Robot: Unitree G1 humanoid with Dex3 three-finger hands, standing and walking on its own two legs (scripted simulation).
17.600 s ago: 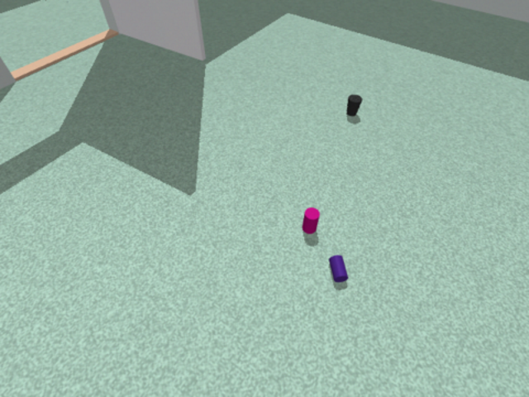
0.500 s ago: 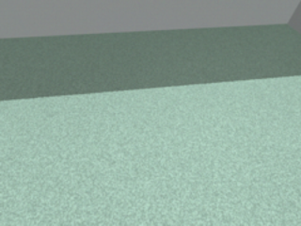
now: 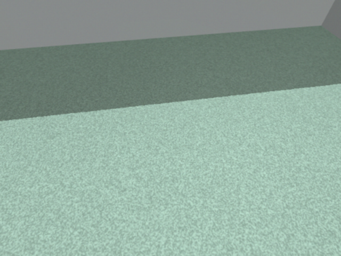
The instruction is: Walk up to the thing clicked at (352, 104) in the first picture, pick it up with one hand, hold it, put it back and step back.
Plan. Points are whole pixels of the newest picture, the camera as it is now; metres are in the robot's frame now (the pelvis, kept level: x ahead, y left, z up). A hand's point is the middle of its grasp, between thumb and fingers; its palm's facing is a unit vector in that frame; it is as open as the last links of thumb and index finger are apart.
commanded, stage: walk up
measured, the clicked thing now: out of the picture +0.04 +1.14 -0.71
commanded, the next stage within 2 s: none
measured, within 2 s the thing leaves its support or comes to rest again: neither
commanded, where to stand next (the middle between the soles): +0.94 +0.03 m, yaw +1 degrees
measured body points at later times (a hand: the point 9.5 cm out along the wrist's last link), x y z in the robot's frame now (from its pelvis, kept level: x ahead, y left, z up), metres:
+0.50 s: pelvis +0.21 +0.02 -0.01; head +0.24 +0.03 +0.44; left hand +0.21 +0.32 -0.14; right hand +0.36 -0.27 -0.11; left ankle +0.29 +0.11 -0.73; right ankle +0.07 -0.12 -0.64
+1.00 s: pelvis +0.44 -0.04 +0.00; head +0.46 -0.08 +0.45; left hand +0.50 +0.28 -0.08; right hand +0.50 -0.35 -0.14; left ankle +0.38 +0.11 -0.65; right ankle +0.50 -0.14 -0.73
